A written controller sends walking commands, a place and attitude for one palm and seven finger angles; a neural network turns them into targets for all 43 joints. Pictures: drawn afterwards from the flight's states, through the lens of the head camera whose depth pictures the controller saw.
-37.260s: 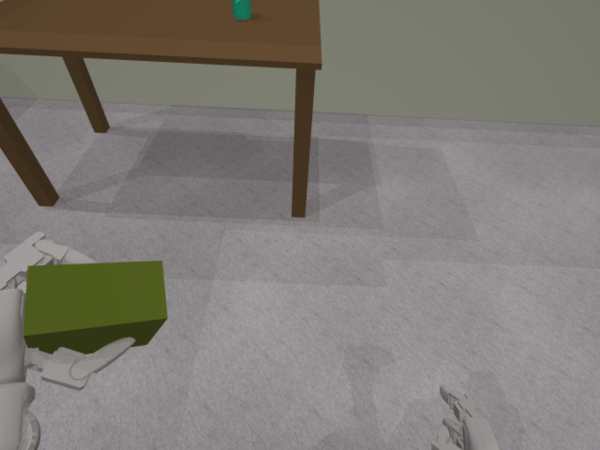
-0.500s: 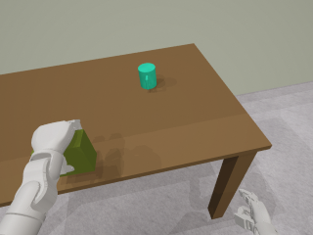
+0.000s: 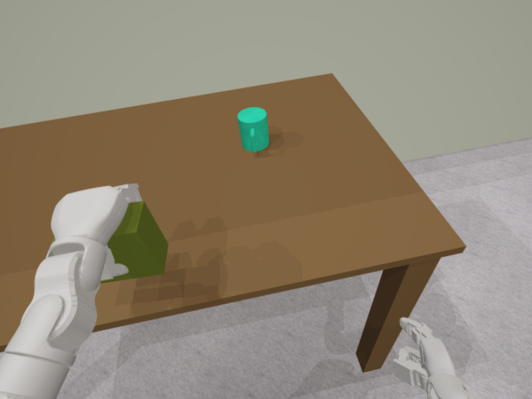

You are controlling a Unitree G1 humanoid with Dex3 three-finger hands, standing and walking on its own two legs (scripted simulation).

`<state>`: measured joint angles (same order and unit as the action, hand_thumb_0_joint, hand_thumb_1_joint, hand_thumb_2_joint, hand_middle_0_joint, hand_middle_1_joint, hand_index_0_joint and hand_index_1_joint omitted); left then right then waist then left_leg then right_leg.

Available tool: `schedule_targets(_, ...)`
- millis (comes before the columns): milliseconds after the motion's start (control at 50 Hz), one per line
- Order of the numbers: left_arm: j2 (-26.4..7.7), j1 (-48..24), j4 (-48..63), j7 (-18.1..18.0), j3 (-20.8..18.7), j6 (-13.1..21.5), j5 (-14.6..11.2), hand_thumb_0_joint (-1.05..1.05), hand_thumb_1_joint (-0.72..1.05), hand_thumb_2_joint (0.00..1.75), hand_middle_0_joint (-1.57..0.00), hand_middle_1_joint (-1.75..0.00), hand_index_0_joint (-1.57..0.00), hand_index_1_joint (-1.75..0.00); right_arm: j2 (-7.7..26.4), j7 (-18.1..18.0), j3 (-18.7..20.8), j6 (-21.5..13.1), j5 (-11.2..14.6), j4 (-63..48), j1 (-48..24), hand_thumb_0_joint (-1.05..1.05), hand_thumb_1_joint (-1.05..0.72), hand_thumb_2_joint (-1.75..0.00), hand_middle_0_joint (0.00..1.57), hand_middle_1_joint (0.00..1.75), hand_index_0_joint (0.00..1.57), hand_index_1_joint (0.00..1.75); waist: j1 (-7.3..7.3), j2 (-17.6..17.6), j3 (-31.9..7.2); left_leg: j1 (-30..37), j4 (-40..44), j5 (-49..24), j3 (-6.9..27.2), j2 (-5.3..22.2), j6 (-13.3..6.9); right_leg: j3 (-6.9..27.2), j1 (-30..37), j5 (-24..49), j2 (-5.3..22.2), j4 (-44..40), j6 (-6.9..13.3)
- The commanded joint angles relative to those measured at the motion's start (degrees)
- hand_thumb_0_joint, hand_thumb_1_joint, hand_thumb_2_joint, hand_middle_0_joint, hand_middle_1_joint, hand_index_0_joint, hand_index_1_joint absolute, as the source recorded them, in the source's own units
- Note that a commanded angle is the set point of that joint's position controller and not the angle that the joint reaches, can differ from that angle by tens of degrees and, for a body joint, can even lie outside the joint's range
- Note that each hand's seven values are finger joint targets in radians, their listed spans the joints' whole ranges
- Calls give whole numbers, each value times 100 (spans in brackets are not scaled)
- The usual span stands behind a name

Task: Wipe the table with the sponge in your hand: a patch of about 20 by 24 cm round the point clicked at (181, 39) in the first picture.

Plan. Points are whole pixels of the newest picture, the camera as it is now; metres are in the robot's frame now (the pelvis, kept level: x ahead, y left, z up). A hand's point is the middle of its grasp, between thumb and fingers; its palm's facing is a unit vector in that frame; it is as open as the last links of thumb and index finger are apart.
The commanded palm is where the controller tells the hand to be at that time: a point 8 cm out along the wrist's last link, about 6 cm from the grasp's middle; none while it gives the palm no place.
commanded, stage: lift the sponge slowly off the table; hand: left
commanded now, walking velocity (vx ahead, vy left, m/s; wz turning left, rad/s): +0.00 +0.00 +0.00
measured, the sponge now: (121, 250) +0.28 +0.28 +0.09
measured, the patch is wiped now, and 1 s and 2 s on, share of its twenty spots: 1.00 1.00 1.00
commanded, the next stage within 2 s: bring the sponge back beside the body in 0.56 s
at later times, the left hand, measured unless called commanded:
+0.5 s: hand (99, 216) +0.29 +0.29 +0.15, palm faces +0.05 -0.05 -1.00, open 10.1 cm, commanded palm +0.26 +0.29 +0.23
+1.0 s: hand (98, 237) +0.26 +0.28 +0.14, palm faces +0.07 -0.07 -1.00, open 10.1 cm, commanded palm +0.23 +0.28 +0.22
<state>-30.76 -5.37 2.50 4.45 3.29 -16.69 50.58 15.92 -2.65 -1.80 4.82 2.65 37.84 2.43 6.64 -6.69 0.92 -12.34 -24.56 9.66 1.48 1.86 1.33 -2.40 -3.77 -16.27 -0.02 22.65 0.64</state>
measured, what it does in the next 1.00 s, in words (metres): stands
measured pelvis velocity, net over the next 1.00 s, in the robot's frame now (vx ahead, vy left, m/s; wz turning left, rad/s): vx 0.00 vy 0.00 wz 0.00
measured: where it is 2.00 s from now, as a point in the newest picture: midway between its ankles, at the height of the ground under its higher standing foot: outside the picture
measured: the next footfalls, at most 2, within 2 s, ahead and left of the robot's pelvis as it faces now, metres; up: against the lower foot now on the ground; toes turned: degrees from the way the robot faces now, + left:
none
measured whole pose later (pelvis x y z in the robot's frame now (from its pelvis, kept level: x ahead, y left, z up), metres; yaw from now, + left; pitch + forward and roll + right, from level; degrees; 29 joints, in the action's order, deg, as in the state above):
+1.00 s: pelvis +0.00 +0.00 +0.00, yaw +0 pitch -3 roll +0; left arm -32.7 -2.5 11.3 7.5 2.3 -20.0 48.6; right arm 16.3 -1.5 -2.6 5.3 2.5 36.5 1.9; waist 7.9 -7.3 1.1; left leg -12.8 -24.7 9.3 1.4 1.7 1.2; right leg -2.2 -4.4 -16.2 0.2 23.2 0.5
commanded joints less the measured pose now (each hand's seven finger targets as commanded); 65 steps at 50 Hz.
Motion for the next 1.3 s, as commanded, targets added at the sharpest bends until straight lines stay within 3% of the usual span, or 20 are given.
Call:
schedule_targets(0,-1579,-1940,1044,-256,-1003,-147,168,0,10,130,-120,-160,-120,-160,600,-4,226,-277,15,-960,-1173,0,-90,-90,20,30,20,30,-13,262,-1346,979,108,-1224,-228,-392,-365,31,-262,1698,-269,-334,256)
schedule_targets(100,-1491,-2201,1108,-95,-793,-185,147,0,10,130,-120,-160,-120,-160,584,-10,193,-296,29,-998,-1227,0,-90,-90,20,30,20,30,-37,171,-1399,1026,166,-1094,-189,-400,-373,15,-291,1499,-274,-371,256)
schedule_targets(180,-1672,-2311,876,4,-922,-187,147,0,10,130,-120,-160,-120,-160,605,-35,170,-303,26,-973,-1175,0,-90,-90,20,30,20,30,-42,350,-1371,980,157,-1023,-197,-403,-375,59,-297,1473,-265,-399,250)
schedule_targets(220,-1988,-2451,1060,32,-1183,-167,162,0,10,130,-120,-160,-120,-160,620,-31,154,-318,50,-1060,-1278,0,-90,-90,20,30,20,30,-4,232,-1482,1004,155,-1020,-159,-403,-370,179,-203,1473,-301,-369,298)
schedule_targets(260,-1696,-2370,1001,48,-962,-141,105,0,10,130,-120,-160,-120,-160,558,-25,150,-340,25,-1034,-1213,0,-90,-90,20,30,20,30,-4,197,-1437,995,143,-1123,-191,-410,-366,56,-241,1544,-257,-363,269)
schedule_targets(320,-2057,-2430,1093,96,-1267,-156,98,0,10,130,-120,-160,-120,-160,622,-20,154,-313,50,-1063,-1267,0,-90,-90,20,30,20,30,15,106,-1489,1002,145,-1079,-167,-397,-362,187,-187,1546,-292,-358,309)
schedule_targets(360,-1774,-2504,919,127,-994,-177,62,0,10,130,-120,-160,-120,-160,586,-22,142,-328,30,-1028,-1188,0,-90,-90,20,30,20,30,-42,258,-1386,968,126,-1109,-213,-397,-362,68,-281,1573,-248,-378,255)
schedule_targets(440,-1818,-2888,1056,215,-918,-177,75,0,10,130,-120,-160,-120,-160,588,-31,117,-353,48,-1087,-1221,0,-90,-90,20,30,20,30,-36,208,-1490,972,162,-1037,-193,-422,-367,77,-259,1452,-248,-360,267)
schedule_targets(580,-1898,-2582,832,272,-1052,-108,55,0,10,130,-120,-160,-120,-160,640,-17,166,-319,32,-1037,-1073,0,-90,-90,20,30,20,30,-27,322,-1509,967,129,-1118,-176,-394,-364,52,-222,1628,-245,-346,256)
schedule_targets(640,-1891,-2747,1252,222,-1041,-53,74,0,10,130,-120,-160,-120,-160,574,0,131,-371,26,-1142,-1139,0,-90,-90,20,30,20,30,27,101,-1697,1020,141,-1215,-169,-415,-363,51,-133,1609,-257,-286,289)
schedule_targets(760,-1793,-1672,1541,98,-1237,-159,-33,0,10,130,-120,-160,-120,-160,573,104,170,-304,-10,-1169,-1157,0,-90,-90,20,30,20,30,127,249,-1599,966,90,-1428,-189,-369,-359,22,-105,1853,-261,-217,268)
schedule_targets(820,-1920,-1514,1962,39,-1401,-226,-18,0,10,130,-120,-160,-120,-160,590,139,160,-285,18,-1244,-1334,0,-90,-90,20,30,20,30,153,93,-1587,959,109,-1364,-139,-348,-349,135,-96,1744,-321,-194,318)
schedule_targets(880,-1575,-1385,1968,10,-1056,-292,-35,0,10,130,-120,-160,-120,-160,559,139,163,-267,-7,-1182,-1223,0,-90,-90,20,30,20,30,86,173,-1435,962,108,-1277,-174,-350,-343,23,-273,1606,-290,-248,255)
schedule_targets(980,-1709,-1366,1999,-17,-1121,-319,10,0,10,130,-120,-160,-120,-160,564,73,153,-290,-23,-1150,-1236,0,-90,-90,20,30,20,30,90,346,-1421,998,98,-1153,-169,-358,-363,76,-290,1525,-282,-282,248)
schedule_targets(1020,-1847,-1400,2187,4,-1255,-325,18,0,10,130,-120,-160,-120,-160,561,49,116,-316,17,-1230,-1446,0,-90,-90,20,30,20,30,94,241,-1381,1010,113,-1034,-116,-359,-361,238,-285,1400,-333,-303,303)
schedule_targets(1100,-1666,-1135,2149,40,-1108,-256,-61,0,10,130,-120,-160,-120,-160,534,40,120,-276,-26,-1154,-1312,0,-90,-90,20,30,20,30,82,178,-1250,991,92,-1065,-159,-366,-351,93,-356,1428,-268,-332,238)
schedule_targets(1120,-1781,-1050,2278,55,-1269,-260,-53,0,10,130,-120,-160,-120,-160,525,35,100,-333,4,-1239,-1486,0,-90,-90,20,30,20,30,109,125,-1274,1010,97,-972,-114,-357,-351,268,-329,1333,-326,-326,301)
schedule_targets(1160,-1688,-858,2047,53,-1191,-249,-79,0,10,130,-120,-160,-120,-160,516,27,98,-332,-45,-1154,-1288,0,-90,-90,20,30,20,30,88,330,-1178,946,56,-1026,-166,-359,-347,126,-383,1387,-265,-338,237)
schedule_targets(1220,-1836,-718,2430,77,-1356,-218,-76,0,10,130,-120,-160,-120,-160,533,38,97,-317,-2,-1268,-1485,0,-90,-90,20,30,20,30,114,138,-1172,948,65,-931,-113,-355,-345,304,-352,1305,-321,-316,290)
schedule_targets(1280,-1634,-597,2341,43,-1173,-184,-80,0,10,130,-120,-160,-120,-160,522,33,103,-296,-59,-1183,-1310,0,-90,-90,20,30,20,30,102,85,-1051,930,63,-936,-160,-347,-336,130,-456,1234,-270,-353,241)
